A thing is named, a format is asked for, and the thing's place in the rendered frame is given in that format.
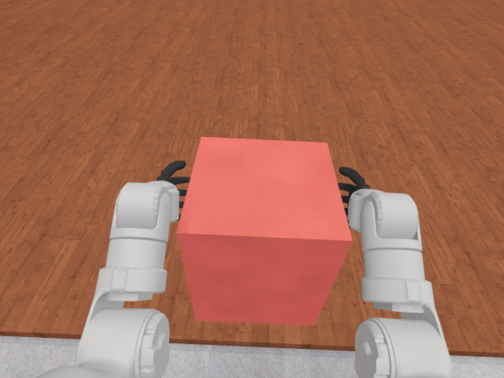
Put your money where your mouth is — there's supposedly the robot left forearm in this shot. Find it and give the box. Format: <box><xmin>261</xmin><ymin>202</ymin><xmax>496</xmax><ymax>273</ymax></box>
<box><xmin>77</xmin><ymin>180</ymin><xmax>180</xmax><ymax>364</ymax></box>

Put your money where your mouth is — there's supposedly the left robot upper arm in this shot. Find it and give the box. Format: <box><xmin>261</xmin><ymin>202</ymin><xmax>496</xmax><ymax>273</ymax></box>
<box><xmin>36</xmin><ymin>307</ymin><xmax>169</xmax><ymax>378</ymax></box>

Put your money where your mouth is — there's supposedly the right robot upper arm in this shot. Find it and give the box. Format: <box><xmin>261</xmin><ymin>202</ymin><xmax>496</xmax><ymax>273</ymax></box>
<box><xmin>354</xmin><ymin>317</ymin><xmax>451</xmax><ymax>378</ymax></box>

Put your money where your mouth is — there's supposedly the robot right forearm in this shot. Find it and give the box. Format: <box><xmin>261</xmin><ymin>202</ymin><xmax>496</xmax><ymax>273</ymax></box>
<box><xmin>348</xmin><ymin>189</ymin><xmax>452</xmax><ymax>376</ymax></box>

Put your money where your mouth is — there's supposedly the carton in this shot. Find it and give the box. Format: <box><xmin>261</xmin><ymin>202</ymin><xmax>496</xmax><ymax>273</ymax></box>
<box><xmin>176</xmin><ymin>137</ymin><xmax>353</xmax><ymax>326</ymax></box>

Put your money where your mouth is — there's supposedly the left robot hand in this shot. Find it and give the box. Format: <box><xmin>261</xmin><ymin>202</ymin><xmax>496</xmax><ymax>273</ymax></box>
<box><xmin>157</xmin><ymin>161</ymin><xmax>190</xmax><ymax>221</ymax></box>

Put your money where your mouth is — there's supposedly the right robot hand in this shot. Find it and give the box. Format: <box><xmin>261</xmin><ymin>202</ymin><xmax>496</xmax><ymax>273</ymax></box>
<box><xmin>338</xmin><ymin>167</ymin><xmax>370</xmax><ymax>228</ymax></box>

